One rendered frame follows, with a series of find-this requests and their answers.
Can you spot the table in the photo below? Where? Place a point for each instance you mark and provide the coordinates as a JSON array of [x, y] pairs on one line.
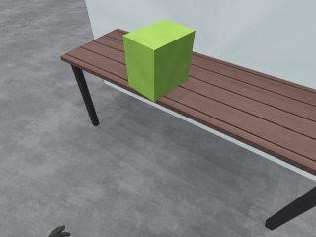
[[273, 115]]

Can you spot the carton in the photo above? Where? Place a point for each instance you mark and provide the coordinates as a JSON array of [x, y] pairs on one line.
[[158, 57]]

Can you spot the left robot hand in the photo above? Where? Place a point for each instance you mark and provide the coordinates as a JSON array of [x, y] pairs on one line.
[[58, 232]]

